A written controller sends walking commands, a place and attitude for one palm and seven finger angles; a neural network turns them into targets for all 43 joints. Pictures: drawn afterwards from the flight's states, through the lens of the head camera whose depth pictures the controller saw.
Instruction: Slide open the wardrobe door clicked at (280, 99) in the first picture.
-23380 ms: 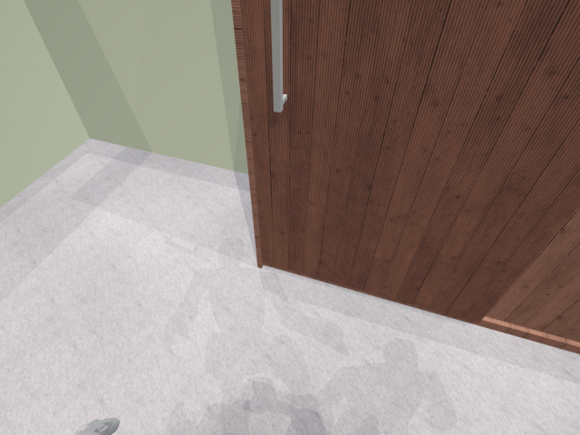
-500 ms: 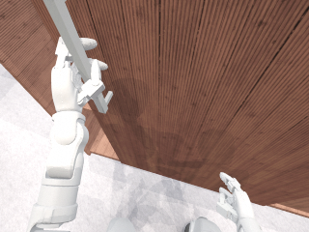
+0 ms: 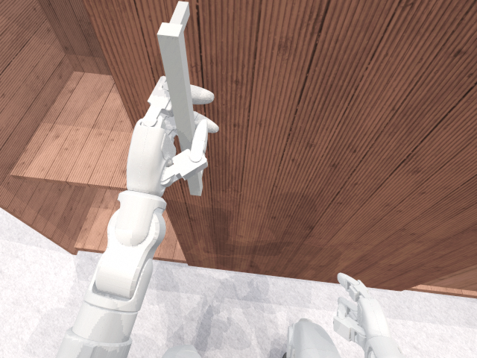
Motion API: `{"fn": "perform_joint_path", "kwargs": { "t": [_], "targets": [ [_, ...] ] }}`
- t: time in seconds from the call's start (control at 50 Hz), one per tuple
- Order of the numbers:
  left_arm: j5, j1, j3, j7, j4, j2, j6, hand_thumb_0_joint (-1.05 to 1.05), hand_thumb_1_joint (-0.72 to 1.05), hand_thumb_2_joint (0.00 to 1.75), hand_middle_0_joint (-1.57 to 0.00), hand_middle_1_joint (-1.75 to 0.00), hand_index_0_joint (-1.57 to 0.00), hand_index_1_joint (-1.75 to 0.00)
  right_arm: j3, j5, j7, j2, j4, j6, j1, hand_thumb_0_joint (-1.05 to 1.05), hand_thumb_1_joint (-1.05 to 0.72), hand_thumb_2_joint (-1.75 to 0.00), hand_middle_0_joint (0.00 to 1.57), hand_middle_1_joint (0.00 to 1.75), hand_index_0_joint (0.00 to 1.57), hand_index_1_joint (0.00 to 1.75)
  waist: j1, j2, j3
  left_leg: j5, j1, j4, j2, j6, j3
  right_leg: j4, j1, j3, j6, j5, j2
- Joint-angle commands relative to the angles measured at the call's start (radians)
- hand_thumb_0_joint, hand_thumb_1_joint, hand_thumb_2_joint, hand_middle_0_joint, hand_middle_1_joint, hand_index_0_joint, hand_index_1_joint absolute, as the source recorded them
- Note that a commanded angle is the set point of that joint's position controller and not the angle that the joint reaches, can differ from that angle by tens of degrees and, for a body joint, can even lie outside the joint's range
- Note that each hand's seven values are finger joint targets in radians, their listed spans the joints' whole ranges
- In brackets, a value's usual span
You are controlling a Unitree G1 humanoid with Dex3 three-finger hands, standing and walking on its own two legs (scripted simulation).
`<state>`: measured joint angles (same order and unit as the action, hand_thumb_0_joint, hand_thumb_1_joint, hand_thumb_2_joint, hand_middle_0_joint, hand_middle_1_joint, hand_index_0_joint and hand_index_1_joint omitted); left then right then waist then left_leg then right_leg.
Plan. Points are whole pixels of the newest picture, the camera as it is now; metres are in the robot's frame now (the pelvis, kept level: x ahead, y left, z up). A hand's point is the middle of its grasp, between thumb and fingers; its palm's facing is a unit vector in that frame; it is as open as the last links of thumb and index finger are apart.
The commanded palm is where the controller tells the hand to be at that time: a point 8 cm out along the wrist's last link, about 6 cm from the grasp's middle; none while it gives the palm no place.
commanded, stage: step sideways, sliding the door along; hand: left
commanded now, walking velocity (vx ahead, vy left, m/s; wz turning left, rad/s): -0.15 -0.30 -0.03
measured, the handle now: (190, 124) +0.38 +0.13 +0.16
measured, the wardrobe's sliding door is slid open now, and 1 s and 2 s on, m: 0.48 0.69 0.69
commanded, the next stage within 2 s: stop walking and hold the door there in 1.12 s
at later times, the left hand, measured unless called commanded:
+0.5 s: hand (354, 172) +0.34 -0.09 +0.17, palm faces -0.05 -0.99 -0.09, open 6.1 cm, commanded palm +0.32 -0.04 +0.16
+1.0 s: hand (383, 165) +0.35 -0.12 +0.17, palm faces +0.36 -0.93 -0.07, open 5.9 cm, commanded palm +0.31 -0.14 +0.17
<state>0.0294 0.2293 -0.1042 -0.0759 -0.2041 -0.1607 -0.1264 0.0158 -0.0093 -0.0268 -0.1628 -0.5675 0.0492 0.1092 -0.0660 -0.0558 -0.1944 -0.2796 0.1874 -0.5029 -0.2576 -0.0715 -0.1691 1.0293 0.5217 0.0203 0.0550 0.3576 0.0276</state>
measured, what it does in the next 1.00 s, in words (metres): steps to the right: right foot, then left foot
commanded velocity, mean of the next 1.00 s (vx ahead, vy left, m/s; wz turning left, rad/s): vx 0.11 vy -0.29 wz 0.07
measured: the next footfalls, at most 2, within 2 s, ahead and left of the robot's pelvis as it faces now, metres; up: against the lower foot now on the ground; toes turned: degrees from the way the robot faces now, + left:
right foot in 0.16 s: +0.05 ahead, -0.24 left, +0.00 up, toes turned -7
left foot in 0.50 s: -0.02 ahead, -0.09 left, +0.00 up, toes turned +7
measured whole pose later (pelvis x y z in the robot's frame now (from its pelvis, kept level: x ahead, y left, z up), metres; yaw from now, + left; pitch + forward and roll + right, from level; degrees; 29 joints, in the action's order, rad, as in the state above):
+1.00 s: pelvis -0.05 -0.33 -0.02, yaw +3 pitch +0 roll -3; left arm 0.08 0.56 0.14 -0.20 0.14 -0.24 0.00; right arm 0.03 -0.06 0.07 -0.27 -0.68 0.01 0.07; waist -0.07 -0.07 -0.17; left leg -0.58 0.41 -0.93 -0.11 -0.02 -0.05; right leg 0.59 0.28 0.16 0.06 0.28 0.11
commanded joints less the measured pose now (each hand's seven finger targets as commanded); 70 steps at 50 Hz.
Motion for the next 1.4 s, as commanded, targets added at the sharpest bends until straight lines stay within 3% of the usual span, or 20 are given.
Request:
{"fn": "perform_joint_path", "kwargs": {
  "t": [0.0, 0.1, 0.14, 0.2, 0.42, 0.44, 0.48, 0.52, 0.6, 0.8, 0.86, 0.94, 0.98, 1.0, 1.02, 1.04, 1.2, 1.22, 1.28, 1.38],
  "targets": [
    [-0.011, 0.387, 0.048, 0.026, -0.219, -0.066, -0.082, 0.0, 0.9, 0.9, -0.45, -1.4, -0.45, -1.4, 0.061, -0.007, 0.023, -0.161, 0.132, 0.033, -0.057, 0.0, -0.9, -0.9, 0.2, 0.3, 0.2, 0.3, 0.101, -0.275, 0.395, 0.806, -0.245, 0.091, -0.173, 0.138, 0.025, -0.214, -0.091, 0.092, 0.009, -0.024, -0.032],
    [0.001, 0.362, 0.108, 0.009, -0.182, -0.123, -0.099, 0.0, 0.9, 0.9, -0.45, -1.4, -0.45, -1.4, 0.052, -0.035, 0.026, -0.139, 0.12, 0.053, -0.059, 0.0, -0.9, -0.9, 0.2, 0.3, 0.2, 0.3, 0.086, -0.235, 0.439, 0.555, -0.199, -0.097, -0.101, 0.075, 0.0, -0.591, -0.341, 0.111, -0.009, -0.222, -0.053],
    [-0.009, 0.372, 0.153, -0.003, -0.239, -0.22, -0.1, 0.0, 0.9, 0.9, -0.45, -1.4, -0.45, -1.4, 0.028, -0.052, 0.038, -0.064, 0.149, 0.054, -0.092, 0.0, -0.9, -0.9, 0.2, 0.3, 0.2, 0.3, 0.056, 0.26, 0.466, -0.299, 0.129, -0.44, 0.11, 0.122, -0.01, -0.651, -0.531, -0.122, -0.116, -0.877, 0.204],
    [0.013, 0.361, 0.142, -0.019, -0.3, -0.188, -0.076, 0.0, 0.9, 0.9, -0.45, -1.4, -0.45, -1.4, 0.014, -0.013, 0.065, -0.088, 0.108, 0.063, -0.12, 0.0, -0.9, -0.9, 0.2, 0.3, 0.2, 0.3, 0.025, 0.404, 0.56, -0.433, 0.291, -0.764, 0.173, 0.044, 0.162, -0.566, -0.576, -0.2, -0.211, -1.05, 0.307],
    [-0.003, 0.543, 0.135, -0.028, -0.157, -0.165, -0.089, 0.0, 0.9, 0.9, -0.45, -1.4, -0.45, -1.4, 0.009, 0.009, 0.09, -0.123, 0.068, -0.018, -0.07, 0.0, -0.9, -0.9, 0.2, 0.3, 0.2, 0.3, 0.065, 0.125, 0.576, -0.096, -0.009, -0.018, 0.191, 0.085, 0.039, -0.552, -0.432, -0.136, -0.238, -0.446, 0.179],
    [-0.002, 0.593, 0.102, -0.021, -0.146, -0.149, -0.095, 0.0, 0.9, 0.9, -0.45, -1.4, -0.45, -1.4, 0.012, 0.008, 0.095, -0.133, 0.059, -0.011, -0.04, 0.0, -0.9, -0.9, 0.2, 0.3, 0.2, 0.3, 0.101, 0.02, 0.578, 0.051, -0.222, 0.137, 0.137, 0.097, 0.08, -0.429, -0.251, -0.087, -0.19, -0.337, 0.129],
    [0.012, 0.653, 0.053, -0.004, -0.094, -0.1, -0.107, 0.0, 0.9, 0.9, -0.45, -1.4, -0.45, -1.4, 0.027, 0.013, 0.092, -0.151, 0.073, 0.005, -0.061, 0.0, -0.9, -0.9, 0.2, 0.3, 0.2, 0.3, 0.076, -0.314, 0.507, 0.563, -0.506, 0.201, -0.351, 0.294, 0.69, -0.023, 0.231, -0.041, -0.06, 0.145, -0.039],
    [0.022, 0.727, 0.089, 0.012, -0.083, -0.129, -0.096, 0.0, 0.9, 0.9, -0.45, -1.4, -0.45, -1.4, 0.007, 0.008, 0.074, -0.12, 0.063, 0.001, -0.121, 0.0, -0.9, -0.9, 0.2, 0.3, 0.2, 0.3, 0.057, -0.159, 0.462, 0.668, -0.399, 0.16, -0.357, 0.325, 0.548, 0.202, 0.22, -0.17, -0.075, 0.088, 0.012],
    [0.0, 0.725, 0.076, 0.021, 0.019, -0.104, -0.055, 0.0, 0.9, 0.9, -0.45, -1.4, -0.45, -1.4, 0.041, -0.002, 0.073, -0.177, 0.029, -0.017, -0.045, 0.0, -0.9, -0.9, 0.2, 0.3, 0.2, 0.3, 0.066, -0.043, 0.373, 0.462, -0.226, 0.148, -0.212, 0.232, 0.278, 0.025, 0.131, -0.084, -0.043, -0.107, 0.056],
    [0.031, 0.756, -0.053, 0.039, 0.03, 0.004, -0.052, 0.0, 0.9, 0.9, -0.45, -1.4, -0.45, -1.4, 0.027, -0.054, 0.06, -0.16, 0.079, 0.021, -0.05, 0.0, -0.9, -0.9, 0.2, 0.3, 0.2, 0.3, 0.094, -0.256, 0.459, 0.456, -0.157, -0.088, -0.036, 0.113, 0.043, -0.559, -0.353, 0.161, -0.014, -0.194, -0.052],
    [0.008, 0.776, -0.024, -0.002, 0.019, -0.088, -0.037, 0.0, 0.9, 0.9, -0.45, -1.4, -0.45, -1.4, 0.006, -0.061, 0.071, -0.088, 0.084, 0.025, -0.086, 0.0, -0.9, -0.9, 0.2, 0.3, 0.2, 0.3, 0.057, 0.283, 0.502, -0.337, 0.29, -0.501, 0.179, 0.051, 0.051, -0.618, -0.633, -0.177, -0.176, -0.77, 0.307],
    [0.023, 0.792, 0.013, -0.049, -0.107, -0.09, -0.027, 0.0, 0.9, 0.9, -0.45, -1.4, -0.45, -1.4, 0.017, -0.048, 0.099, -0.129, 0.037, 0.008, -0.091, 0.0, -0.9, -0.9, 0.2, 0.3, 0.2, 0.3, 0.066, 0.352, 0.511, -0.36, 0.331, -0.459, 0.177, 0.072, 0.111, -0.483, -0.691, -0.105, -0.24, -0.974, 0.295],
    [0.038, 0.812, -0.039, -0.035, -0.097, -0.015, -0.034, 0.0, 0.9, 0.9, -0.45, -1.4, -0.45, -1.4, 0.019, -0.045, 0.095, -0.133, 0.029, -0.009, -0.065, 0.0, -0.9, -0.9, 0.2, 0.3, 0.2, 0.3, 0.124, 0.271, 0.513, -0.004, 0.046, -0.029, 0.174, 0.067, 0.054, -0.337, -0.506, 0.062, -0.158, -0.828, 0.197],
    [0.051, 0.817, -0.057, -0.021, -0.116, 0.0, -0.045, 0.0, 0.9, 0.9, -0.45, -1.4, -0.45, -1.4, 0.04, -0.04, 0.096, -0.173, 0.037, -0.012, -0.067, 0.0, -0.9, -0.9, 0.2, 0.3, 0.2, 0.3, 0.152, 0.076, 0.516, 0.353, -0.257, 0.101, 0.056, 0.096, 0.17, -0.163, -0.219, 0.109, -0.085, -0.499, 0.122],
    [0.062, 0.828, -0.094, -0.006, -0.151, 0.053, -0.058, 0.0, 0.9, 0.9, -0.45, -1.4, -0.45, -1.4, 0.061, -0.031, 0.083, -0.213, 0.067, -0.01, -0.059, 0.0, -0.9, -0.9, 0.2, 0.3, 0.2, 0.3, 0.126, -0.209, 0.551, 0.885, -0.495, 0.078, -0.253, 0.209, 0.56, 0.041, 0.131, 0.067, -0.03, 0.149, 0.002],
    [0.052, 0.864, -0.078, 0.0, -0.119, 0.039, -0.056, 0.0, 0.9, 0.9, -0.45, -1.4, -0.45, -1.4, 0.057, -0.043, 0.055, -0.202, 0.07, 0.001, -0.071, 0.0, -0.9, -0.9, 0.2, 0.3, 0.2, 0.3, 0.105, -0.111, 0.608, 0.941, -0.519, 0.051, -0.342, 0.265, 0.636, 0.181, 0.126, -0.067, -0.058, 0.216, 0.038],
    [0.023, 0.81, -0.027, 0.037, -0.142, -0.027, -0.009, 0.0, 0.9, 0.9, -0.45, -1.4, -0.45, -1.4, 0.075, -0.036, 0.002, -0.201, 0.097, 0.013, -0.055, 0.0, -0.9, -0.9, 0.2, 0.3, 0.2, 0.3, 0.097, -0.224, 0.502, 0.846, -0.378, 0.03, -0.113, 0.147, 0.122, 0.096, 0.111, 0.044, -0.016, -0.038, 0.01],
    [-0.013, 0.542, 0.547, -0.022, 0.239, -0.589, 0.002, 0.0, 0.9, 0.9, -0.45, -1.4, -0.45, -1.4, 0.087, -0.027, 0.035, -0.238, 0.021, -0.018, 0.008, 0.0, -0.9, -0.9, 0.2, 0.3, 0.2, 0.3, 0.07, -0.259, 0.54, 0.922, -0.414, 0.028, -0.104, 0.153, 0.104, 0.081, 0.131, 0.07, 0.003, -0.032, -0.018],
    [0.024, 0.585, 0.306, 0.015, 0.062, -0.346, -0.005, 0.0, 0.9, 0.9, -0.45, -1.4, -0.45, -1.4, 0.056, -0.032, 0.041, -0.189, 0.099, -0.006, -0.039, 0.0, -0.9, -0.9, 0.2, 0.3, 0.2, 0.3, 0.084, -0.356, 0.519, 0.885, -0.399, 0.002, -0.087, 0.161, 0.054, -0.174, 0.031, 0.112, -0.003, -0.05, -0.033],
    [0.02, 0.442, 0.456, -0.01, 0.164, -0.503, -0.02, 0.0, 0.9, 0.9, -0.45, -1.4, -0.45, -1.4, 0.024, -0.054, 0.053, -0.193, 0.103, 0.045, -0.029, 0.0, -0.9, -0.9, 0.2, 0.3, 0.2, 0.3, 0.057, -0.212, 0.472, 0.593, -0.212, -0.189, -0.004, 0.085, 0.0, -0.602, -0.347, 0.146, -0.012, -0.356, -0.057]
  ]
}}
